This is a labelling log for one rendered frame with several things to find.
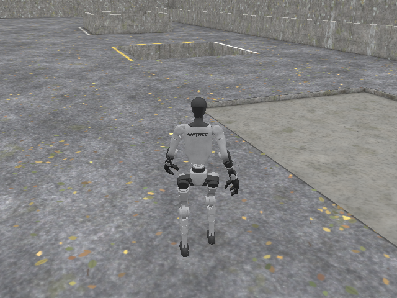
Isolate right robot upper arm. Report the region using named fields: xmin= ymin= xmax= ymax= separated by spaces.
xmin=211 ymin=125 xmax=228 ymax=160

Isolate humanoid robot torso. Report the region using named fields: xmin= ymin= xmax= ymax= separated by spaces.
xmin=184 ymin=122 xmax=213 ymax=186

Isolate left robot upper arm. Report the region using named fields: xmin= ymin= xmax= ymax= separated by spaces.
xmin=168 ymin=124 xmax=186 ymax=156

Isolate right robot shin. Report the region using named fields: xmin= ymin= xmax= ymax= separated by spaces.
xmin=207 ymin=196 xmax=216 ymax=236

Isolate robot left forearm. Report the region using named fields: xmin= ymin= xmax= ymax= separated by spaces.
xmin=165 ymin=147 xmax=174 ymax=166

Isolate robot right forearm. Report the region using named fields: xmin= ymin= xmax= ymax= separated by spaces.
xmin=223 ymin=150 xmax=238 ymax=180

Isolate left robot hand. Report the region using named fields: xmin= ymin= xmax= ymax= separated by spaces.
xmin=164 ymin=164 xmax=179 ymax=175

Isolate right robot hand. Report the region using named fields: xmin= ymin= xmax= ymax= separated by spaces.
xmin=225 ymin=178 xmax=239 ymax=196

